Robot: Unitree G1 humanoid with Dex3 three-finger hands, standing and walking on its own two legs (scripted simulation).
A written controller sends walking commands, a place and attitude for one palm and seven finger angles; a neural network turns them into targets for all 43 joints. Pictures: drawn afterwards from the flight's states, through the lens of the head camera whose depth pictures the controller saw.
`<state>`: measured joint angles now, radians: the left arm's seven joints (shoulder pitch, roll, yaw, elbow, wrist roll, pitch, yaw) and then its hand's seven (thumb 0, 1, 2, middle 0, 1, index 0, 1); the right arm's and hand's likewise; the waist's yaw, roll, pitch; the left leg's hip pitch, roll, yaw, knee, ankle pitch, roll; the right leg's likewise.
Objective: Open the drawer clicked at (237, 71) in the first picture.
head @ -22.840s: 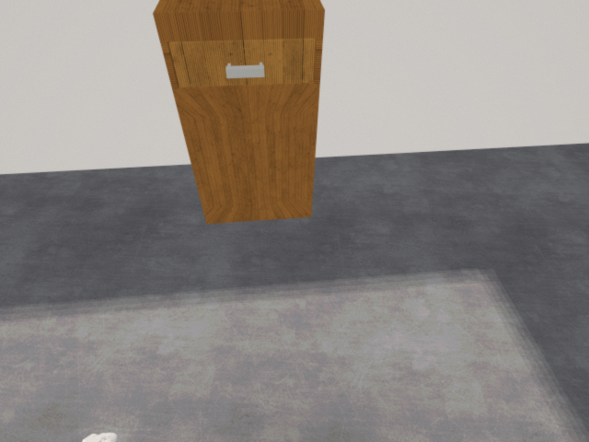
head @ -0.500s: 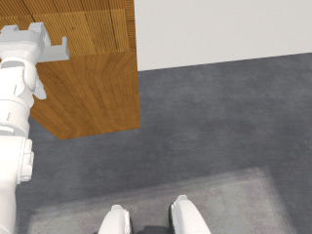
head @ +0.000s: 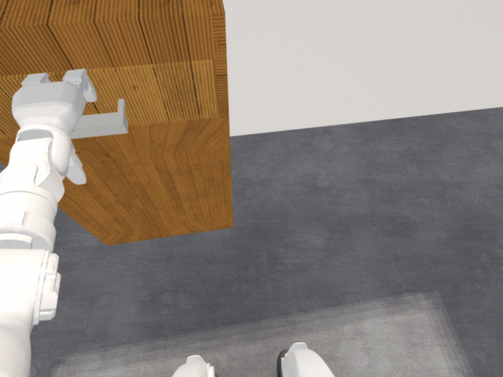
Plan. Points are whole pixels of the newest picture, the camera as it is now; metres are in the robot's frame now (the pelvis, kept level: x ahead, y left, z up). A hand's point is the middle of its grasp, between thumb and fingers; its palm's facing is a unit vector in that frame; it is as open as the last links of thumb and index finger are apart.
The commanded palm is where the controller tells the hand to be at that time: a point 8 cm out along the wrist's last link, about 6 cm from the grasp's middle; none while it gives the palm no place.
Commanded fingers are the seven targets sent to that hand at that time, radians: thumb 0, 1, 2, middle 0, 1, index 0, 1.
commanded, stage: lift the fingers back up to retry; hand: left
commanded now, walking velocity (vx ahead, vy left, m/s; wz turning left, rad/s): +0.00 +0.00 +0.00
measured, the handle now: (92, 116) +0.56 +0.26 +0.02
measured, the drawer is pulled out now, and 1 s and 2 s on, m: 0.00 0.00 0.00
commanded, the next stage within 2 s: re-aim the fingers above the handle in 0.28 s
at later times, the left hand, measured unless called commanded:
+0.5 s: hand (60, 131) +0.49 +0.27 +0.07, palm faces -0.04 +0.00 -1.00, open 13.8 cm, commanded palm +0.48 +0.25 +0.13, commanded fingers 0.00 -0.50 0.30 -0.30 -1.20 -0.30 -1.20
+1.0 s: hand (59, 129) +0.49 +0.27 +0.07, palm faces -0.08 +0.02 -1.00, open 13.8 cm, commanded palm +0.48 +0.26 +0.13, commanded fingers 0.00 -0.50 0.30 -0.30 -1.20 -0.30 -1.20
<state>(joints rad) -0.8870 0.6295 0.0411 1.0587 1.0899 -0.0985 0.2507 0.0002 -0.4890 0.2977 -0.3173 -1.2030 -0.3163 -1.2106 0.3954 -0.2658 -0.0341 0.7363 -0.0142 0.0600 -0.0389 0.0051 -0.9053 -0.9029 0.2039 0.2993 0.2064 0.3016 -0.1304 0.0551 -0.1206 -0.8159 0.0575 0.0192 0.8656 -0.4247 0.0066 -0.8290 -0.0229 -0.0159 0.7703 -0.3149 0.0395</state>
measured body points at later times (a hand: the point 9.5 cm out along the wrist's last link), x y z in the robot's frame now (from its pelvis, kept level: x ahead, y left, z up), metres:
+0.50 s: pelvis +0.03 -0.01 +0.02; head +0.12 -0.01 +0.46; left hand +0.48 +0.27 +0.12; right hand +0.07 -0.28 -0.12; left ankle -0.02 +0.11 -0.70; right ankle +0.02 -0.15 -0.70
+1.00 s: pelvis +0.01 -0.01 +0.01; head +0.11 -0.02 +0.45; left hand +0.49 +0.26 +0.13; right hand +0.01 -0.29 -0.11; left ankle -0.02 +0.11 -0.70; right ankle +0.02 -0.15 -0.70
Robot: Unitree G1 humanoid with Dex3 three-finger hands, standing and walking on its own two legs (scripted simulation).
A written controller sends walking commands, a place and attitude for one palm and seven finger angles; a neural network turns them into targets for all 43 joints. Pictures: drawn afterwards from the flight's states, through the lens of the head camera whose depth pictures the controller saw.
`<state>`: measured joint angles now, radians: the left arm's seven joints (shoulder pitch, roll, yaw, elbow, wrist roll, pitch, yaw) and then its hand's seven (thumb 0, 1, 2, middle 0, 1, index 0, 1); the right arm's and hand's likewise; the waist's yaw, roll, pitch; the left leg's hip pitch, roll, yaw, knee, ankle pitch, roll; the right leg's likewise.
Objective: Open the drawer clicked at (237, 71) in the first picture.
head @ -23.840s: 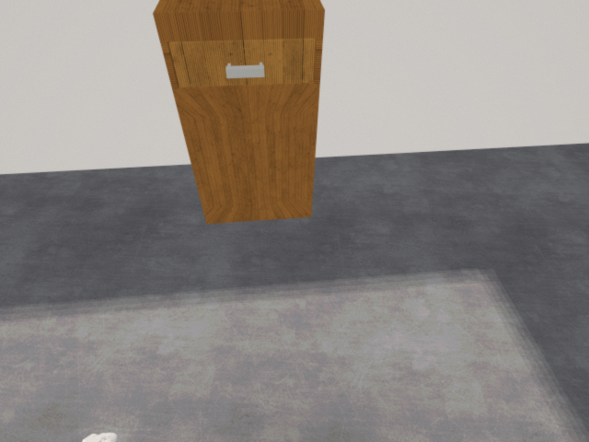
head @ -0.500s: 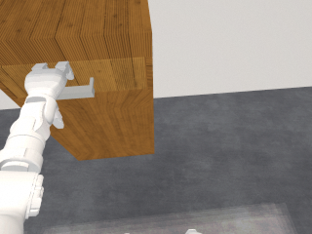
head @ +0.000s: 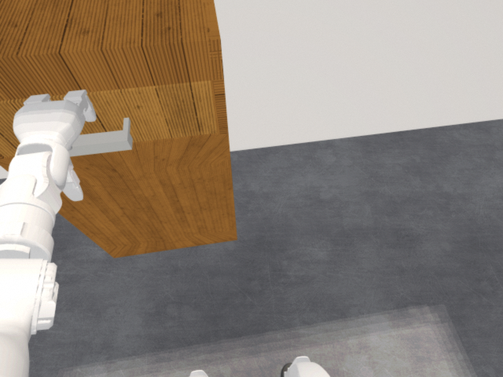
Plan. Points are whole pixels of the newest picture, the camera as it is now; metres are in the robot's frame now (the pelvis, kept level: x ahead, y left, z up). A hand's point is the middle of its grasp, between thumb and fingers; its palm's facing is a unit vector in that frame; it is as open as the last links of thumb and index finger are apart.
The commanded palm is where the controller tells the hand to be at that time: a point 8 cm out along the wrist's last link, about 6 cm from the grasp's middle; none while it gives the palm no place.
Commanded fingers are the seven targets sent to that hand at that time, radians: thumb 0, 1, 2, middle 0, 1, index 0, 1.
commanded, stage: re-aim the fingers above the handle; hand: left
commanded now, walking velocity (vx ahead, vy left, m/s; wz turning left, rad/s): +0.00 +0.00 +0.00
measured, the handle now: (99, 134) +0.55 +0.27 +0.00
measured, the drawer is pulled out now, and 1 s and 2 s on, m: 0.00 0.00 0.00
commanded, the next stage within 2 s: lower the fingers behind the handle in 1.40 s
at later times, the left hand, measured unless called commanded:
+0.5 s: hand (84, 145) +0.49 +0.26 +0.05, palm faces -0.05 -0.01 -1.00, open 13.8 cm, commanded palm +0.47 +0.26 +0.11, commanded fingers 0.00 -0.50 0.30 -0.30 -1.20 -0.30 -1.20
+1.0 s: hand (83, 145) +0.48 +0.26 +0.06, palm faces -0.03 -0.01 -1.00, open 13.8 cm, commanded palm +0.46 +0.26 +0.12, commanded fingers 0.00 -0.50 0.30 -0.30 -1.20 -0.30 -1.20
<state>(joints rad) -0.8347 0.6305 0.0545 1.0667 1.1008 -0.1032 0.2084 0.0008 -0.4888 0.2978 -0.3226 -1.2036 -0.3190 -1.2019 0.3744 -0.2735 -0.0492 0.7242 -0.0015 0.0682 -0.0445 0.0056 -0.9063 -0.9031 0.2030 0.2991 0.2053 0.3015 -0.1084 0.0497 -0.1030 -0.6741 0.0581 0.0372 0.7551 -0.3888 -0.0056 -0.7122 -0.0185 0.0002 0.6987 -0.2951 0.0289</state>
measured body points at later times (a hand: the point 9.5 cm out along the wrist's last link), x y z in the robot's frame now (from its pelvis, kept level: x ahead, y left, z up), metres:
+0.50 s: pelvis +0.00 +0.01 +0.00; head +0.10 +0.01 +0.44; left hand +0.48 +0.26 +0.11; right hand +0.01 -0.26 -0.13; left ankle -0.03 +0.12 -0.71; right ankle +0.01 -0.14 -0.71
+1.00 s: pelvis +0.01 +0.00 +0.00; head +0.10 +0.00 +0.44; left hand +0.48 +0.26 +0.11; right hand +0.03 -0.28 -0.13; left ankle -0.03 +0.12 -0.71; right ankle +0.01 -0.14 -0.71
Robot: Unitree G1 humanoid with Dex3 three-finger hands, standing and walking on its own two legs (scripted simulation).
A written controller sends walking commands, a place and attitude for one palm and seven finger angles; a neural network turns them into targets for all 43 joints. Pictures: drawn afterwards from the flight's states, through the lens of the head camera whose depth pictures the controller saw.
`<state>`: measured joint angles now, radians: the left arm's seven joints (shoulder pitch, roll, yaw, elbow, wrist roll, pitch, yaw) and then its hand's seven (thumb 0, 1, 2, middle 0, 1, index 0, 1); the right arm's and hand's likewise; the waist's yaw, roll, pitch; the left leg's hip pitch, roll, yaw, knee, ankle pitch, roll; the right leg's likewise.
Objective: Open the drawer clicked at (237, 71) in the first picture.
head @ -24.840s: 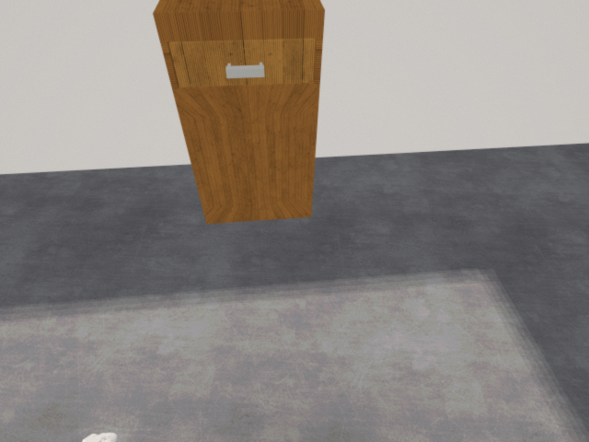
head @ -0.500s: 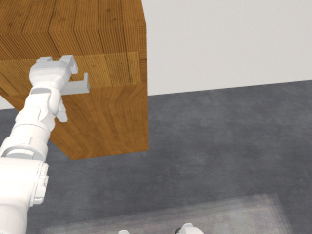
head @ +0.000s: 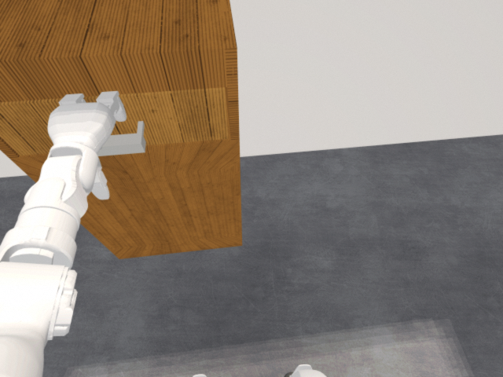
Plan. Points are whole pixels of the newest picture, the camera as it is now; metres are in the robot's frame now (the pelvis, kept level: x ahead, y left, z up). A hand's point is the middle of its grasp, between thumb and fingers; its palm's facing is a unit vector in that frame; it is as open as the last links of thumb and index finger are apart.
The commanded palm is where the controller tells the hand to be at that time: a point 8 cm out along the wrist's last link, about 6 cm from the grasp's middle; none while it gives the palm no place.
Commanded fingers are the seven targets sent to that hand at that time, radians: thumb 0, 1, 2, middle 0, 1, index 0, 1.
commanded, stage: re-aim the fingers above the handle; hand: left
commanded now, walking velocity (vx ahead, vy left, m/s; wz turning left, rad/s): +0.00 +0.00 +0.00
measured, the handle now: (113, 136) +0.55 +0.26 +0.00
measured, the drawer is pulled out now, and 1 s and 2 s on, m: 0.00 0.00 0.00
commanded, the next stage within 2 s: lower the fingers behind the handle in 0.40 s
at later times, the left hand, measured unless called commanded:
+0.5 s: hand (102, 142) +0.49 +0.24 +0.06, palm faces -0.05 +0.02 -1.00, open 13.8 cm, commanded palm +0.47 +0.24 +0.11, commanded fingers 0.00 -0.50 0.30 -0.30 -1.20 -0.30 -1.20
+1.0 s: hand (102, 157) +0.49 +0.26 +0.02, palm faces -0.07 +0.00 -1.00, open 13.8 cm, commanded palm +0.47 +0.25 +0.08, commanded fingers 0.00 -0.50 0.30 -0.30 -1.20 -0.30 -1.20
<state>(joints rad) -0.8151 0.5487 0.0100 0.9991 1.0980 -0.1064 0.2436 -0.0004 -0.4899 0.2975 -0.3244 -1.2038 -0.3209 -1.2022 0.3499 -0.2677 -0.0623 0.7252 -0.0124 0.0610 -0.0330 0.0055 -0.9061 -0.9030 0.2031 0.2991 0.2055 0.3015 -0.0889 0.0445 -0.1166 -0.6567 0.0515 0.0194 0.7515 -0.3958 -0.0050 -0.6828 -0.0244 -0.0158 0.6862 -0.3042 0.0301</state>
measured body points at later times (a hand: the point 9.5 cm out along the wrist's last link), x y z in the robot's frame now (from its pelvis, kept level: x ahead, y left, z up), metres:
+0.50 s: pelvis +0.00 +0.00 +0.00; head +0.09 -0.01 +0.44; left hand +0.48 +0.24 +0.11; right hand +0.01 -0.28 -0.13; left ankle -0.03 +0.12 -0.71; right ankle +0.01 -0.14 -0.71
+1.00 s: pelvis +0.00 +0.00 -0.01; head +0.11 +0.01 +0.42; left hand +0.48 +0.26 +0.07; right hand +0.00 -0.28 -0.14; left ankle -0.03 +0.12 -0.71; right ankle +0.01 -0.14 -0.71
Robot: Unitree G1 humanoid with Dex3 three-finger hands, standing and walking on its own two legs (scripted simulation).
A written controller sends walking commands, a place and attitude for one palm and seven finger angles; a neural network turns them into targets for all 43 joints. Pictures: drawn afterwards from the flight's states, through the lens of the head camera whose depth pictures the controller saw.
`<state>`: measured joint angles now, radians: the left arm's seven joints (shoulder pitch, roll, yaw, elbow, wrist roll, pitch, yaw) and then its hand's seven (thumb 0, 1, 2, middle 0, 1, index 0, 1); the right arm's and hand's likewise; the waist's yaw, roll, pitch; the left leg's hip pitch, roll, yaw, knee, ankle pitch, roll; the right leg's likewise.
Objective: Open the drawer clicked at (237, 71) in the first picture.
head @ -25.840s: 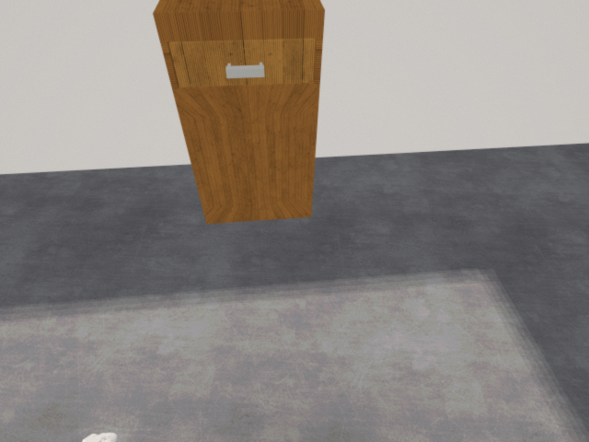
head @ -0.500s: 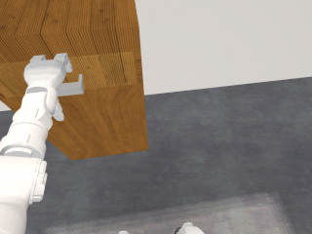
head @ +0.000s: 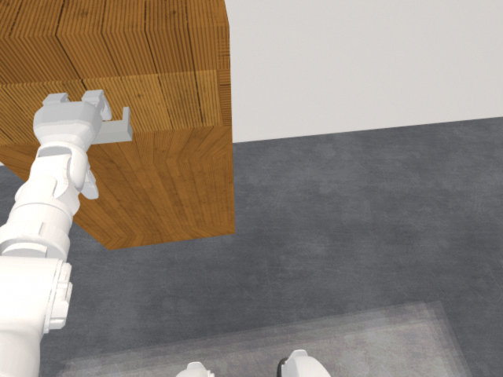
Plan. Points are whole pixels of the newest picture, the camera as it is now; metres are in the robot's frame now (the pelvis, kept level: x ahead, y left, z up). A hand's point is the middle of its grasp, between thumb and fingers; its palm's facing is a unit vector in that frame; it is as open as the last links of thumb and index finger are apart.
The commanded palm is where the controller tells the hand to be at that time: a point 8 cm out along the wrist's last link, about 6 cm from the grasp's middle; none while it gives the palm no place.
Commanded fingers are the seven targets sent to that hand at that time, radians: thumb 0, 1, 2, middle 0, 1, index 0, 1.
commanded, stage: lower the fingers behind the handle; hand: left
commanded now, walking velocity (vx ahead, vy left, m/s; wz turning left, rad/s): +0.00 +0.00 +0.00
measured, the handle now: (97, 123) +0.55 +0.26 +0.01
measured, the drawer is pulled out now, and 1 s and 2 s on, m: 0.00 0.00 0.00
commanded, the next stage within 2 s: close the thumb around the handle in 1.10 s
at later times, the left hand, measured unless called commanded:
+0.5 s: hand (94, 153) +0.49 +0.25 +0.01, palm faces -0.07 +0.00 -1.00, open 14.0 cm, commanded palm +0.47 +0.24 +0.05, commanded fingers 0.00 -0.50 0.30 -0.30 -1.20 -0.30 -1.20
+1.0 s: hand (99, 156) +0.49 +0.25 +0.00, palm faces -0.08 +0.00 -1.00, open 13.9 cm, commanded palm +0.47 +0.25 +0.04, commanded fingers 0.00 -0.50 0.30 -0.30 -1.20 -0.30 -1.20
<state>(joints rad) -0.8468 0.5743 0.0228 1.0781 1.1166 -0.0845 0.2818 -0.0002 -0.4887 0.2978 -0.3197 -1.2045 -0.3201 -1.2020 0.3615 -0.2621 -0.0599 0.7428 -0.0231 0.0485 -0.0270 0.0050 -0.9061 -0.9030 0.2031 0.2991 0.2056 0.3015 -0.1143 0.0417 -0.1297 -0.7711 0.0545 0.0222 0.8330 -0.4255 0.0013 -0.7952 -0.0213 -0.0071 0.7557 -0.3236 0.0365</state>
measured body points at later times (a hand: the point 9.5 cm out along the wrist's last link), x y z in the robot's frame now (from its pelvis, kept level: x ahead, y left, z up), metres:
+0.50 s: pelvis +0.00 +0.00 -0.01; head +0.12 +0.01 +0.42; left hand +0.49 +0.25 +0.06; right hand -0.01 -0.27 -0.14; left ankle -0.03 +0.11 -0.70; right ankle +0.01 -0.15 -0.70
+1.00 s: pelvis -0.01 +0.00 -0.02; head +0.12 +0.00 +0.41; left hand +0.49 +0.25 +0.05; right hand -0.01 -0.28 -0.15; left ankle -0.03 +0.11 -0.70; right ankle +0.01 -0.15 -0.70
